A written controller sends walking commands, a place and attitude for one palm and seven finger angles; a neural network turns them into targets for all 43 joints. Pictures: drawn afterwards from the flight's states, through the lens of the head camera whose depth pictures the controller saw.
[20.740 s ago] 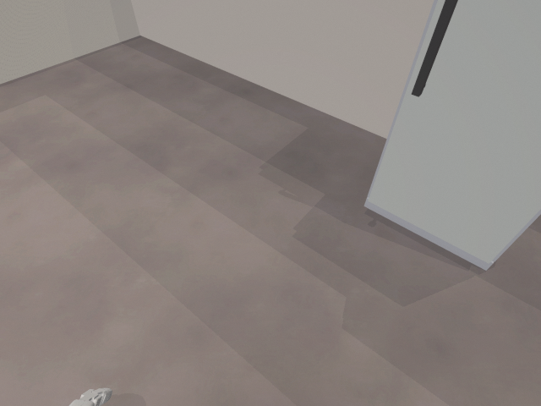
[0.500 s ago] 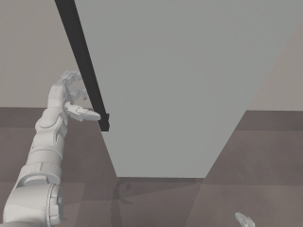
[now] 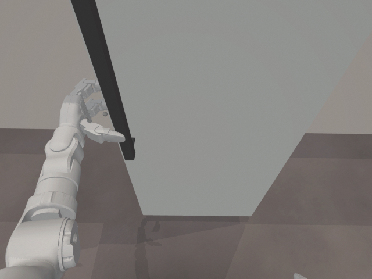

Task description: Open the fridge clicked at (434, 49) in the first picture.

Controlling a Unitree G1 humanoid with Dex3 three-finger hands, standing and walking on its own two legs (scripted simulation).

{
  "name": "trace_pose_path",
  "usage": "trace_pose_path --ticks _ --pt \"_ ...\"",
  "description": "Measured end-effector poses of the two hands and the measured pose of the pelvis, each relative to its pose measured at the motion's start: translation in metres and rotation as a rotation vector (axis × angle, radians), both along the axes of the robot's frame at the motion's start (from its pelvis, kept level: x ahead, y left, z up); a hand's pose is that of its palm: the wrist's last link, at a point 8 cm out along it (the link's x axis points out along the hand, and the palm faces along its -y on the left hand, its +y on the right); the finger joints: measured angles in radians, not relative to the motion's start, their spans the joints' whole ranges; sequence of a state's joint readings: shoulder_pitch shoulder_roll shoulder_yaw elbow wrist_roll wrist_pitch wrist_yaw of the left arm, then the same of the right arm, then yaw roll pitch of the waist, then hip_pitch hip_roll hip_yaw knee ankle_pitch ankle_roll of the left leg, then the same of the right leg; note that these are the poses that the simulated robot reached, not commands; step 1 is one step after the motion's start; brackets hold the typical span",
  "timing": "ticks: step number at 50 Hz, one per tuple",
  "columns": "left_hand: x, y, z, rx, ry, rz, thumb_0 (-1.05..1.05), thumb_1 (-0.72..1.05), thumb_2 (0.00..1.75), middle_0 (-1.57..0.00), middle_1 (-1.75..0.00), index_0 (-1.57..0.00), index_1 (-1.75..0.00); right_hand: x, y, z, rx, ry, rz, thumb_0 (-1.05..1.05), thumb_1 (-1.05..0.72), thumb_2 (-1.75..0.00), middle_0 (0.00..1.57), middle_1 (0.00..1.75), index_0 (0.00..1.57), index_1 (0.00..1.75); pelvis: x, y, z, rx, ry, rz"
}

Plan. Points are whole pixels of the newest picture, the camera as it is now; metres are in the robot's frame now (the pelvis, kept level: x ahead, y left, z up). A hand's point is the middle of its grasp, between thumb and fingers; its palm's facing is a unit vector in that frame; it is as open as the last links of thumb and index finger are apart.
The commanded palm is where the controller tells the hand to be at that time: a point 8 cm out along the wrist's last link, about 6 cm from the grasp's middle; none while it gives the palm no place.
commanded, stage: slide the fingers in behind the handle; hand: left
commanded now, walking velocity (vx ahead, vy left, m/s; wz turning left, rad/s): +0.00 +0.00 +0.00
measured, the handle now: (115, 91) +0.47 +0.16 +0.16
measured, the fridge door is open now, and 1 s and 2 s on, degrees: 0 0 0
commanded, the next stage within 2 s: grip the handle and tug to test in 1.70 s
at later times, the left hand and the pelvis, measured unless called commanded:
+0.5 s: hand (116, 117) +0.42 +0.16 +0.13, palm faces +0.01 -1.00 -0.01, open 14.0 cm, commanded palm +0.39 +0.21 +0.13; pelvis -0.01 +0.00 +0.00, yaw +0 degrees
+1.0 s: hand (123, 119) +0.41 +0.14 +0.13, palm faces +0.01 -1.00 -0.01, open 14.0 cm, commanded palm +0.39 +0.19 +0.13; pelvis +0.00 -0.01 +0.00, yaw +0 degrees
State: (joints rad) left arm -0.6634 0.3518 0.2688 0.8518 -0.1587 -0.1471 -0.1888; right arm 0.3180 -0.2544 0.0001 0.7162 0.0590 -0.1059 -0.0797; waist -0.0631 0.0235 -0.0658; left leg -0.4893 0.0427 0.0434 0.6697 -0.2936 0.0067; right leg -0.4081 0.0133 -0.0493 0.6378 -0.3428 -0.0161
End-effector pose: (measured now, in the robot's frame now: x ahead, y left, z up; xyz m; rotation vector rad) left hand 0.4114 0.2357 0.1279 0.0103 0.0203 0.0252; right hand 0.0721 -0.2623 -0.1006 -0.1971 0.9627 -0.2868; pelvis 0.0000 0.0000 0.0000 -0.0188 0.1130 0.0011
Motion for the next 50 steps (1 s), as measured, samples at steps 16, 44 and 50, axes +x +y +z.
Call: trace_pose_path --ticks 16,44,50 --pt "-0.019 -0.010 -0.003 0.000 0.000 -0.011 -0.02 -0.50 0.30 -0.30 -1.21 -0.30 -1.20 0.015 0.013 0.003 0.023 -0.057 0.030 0.01 -0.91 -0.90 0.20 0.30 0.20 0.30 -0.004 0.004 0.001 -0.002 -0.028 0.003" --pt "-0.017 -0.038 0.003 0.009 -0.022 -0.011 -0.02 -0.50 0.30 -0.30 -1.20 -0.30 -1.20 0.013 -0.002 0.001 0.026 -0.049 0.023 0.01 -0.91 -0.90 0.20 0.30 0.20 0.30 -0.003 -0.008 0.003 0.007 -0.034 -0.001" --pt "-0.018 -0.043 0.001 -0.004 0.000 -0.011 -0.02 -0.50 0.30 -0.30 -1.20 -0.30 -1.20 0.018 -0.003 0.002 0.031 -0.062 0.024 0.01 -0.91 -0.90 0.20 0.30 0.20 0.30 -0.002 -0.009 0.004 0.009 -0.037 -0.001"
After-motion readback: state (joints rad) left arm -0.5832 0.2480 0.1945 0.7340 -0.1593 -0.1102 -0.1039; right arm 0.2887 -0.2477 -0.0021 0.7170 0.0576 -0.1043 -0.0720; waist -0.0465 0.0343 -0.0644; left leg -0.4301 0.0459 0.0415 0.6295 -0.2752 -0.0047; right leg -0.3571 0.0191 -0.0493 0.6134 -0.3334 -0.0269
